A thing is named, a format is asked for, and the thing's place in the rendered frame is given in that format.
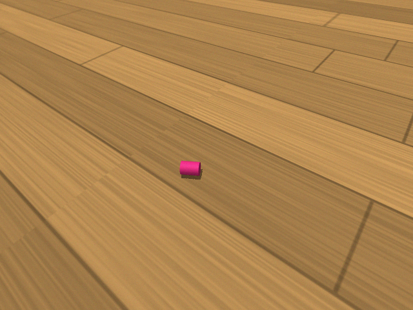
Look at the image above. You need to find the can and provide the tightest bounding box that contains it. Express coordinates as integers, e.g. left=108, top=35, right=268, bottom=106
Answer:
left=180, top=161, right=201, bottom=176

